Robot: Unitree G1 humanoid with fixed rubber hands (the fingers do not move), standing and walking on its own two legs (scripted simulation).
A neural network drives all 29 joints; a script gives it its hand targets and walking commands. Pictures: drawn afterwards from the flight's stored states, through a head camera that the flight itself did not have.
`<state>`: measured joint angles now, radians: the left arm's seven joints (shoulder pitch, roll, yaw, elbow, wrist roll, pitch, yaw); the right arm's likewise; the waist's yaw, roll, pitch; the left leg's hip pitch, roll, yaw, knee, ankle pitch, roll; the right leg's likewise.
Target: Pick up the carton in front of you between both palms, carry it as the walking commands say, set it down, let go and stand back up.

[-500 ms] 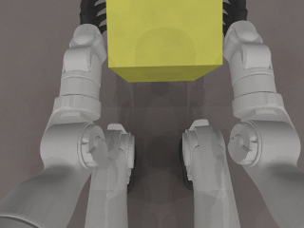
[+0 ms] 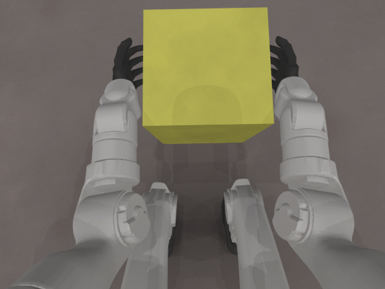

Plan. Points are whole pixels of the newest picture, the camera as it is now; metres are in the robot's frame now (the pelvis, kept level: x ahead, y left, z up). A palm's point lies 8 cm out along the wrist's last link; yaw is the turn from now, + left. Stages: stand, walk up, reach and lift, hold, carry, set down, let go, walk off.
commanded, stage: reach and lift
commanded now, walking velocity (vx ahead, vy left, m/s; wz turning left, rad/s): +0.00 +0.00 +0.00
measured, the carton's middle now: (203, 90) +0.50 -0.02 -0.12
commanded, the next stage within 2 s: none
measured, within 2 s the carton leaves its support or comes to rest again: neither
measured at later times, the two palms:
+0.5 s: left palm (74, 69) +0.44 +0.14 +0.12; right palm (335, 66) +0.43 -0.16 +0.11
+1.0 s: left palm out of the picture +0.39 +0.14 +0.26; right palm out of the picture +0.38 -0.16 +0.26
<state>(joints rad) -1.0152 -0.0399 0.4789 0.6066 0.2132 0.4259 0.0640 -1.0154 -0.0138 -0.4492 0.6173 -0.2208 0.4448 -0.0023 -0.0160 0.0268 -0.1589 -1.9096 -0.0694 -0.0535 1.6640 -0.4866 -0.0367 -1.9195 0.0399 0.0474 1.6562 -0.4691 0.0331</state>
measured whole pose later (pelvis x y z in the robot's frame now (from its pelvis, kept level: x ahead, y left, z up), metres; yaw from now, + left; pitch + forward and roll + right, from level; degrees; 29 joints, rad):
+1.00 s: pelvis +0.09 +0.00 +0.25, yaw -1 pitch +3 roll +0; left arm -0.28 -0.16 0.27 0.39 0.23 0.52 0.02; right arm -0.27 0.15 -0.27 0.37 -0.24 0.54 0.00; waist -0.01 0.01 -0.08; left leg -0.33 -0.02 -0.07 0.55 -0.27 -0.01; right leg -0.34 0.02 0.06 0.55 -0.25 0.01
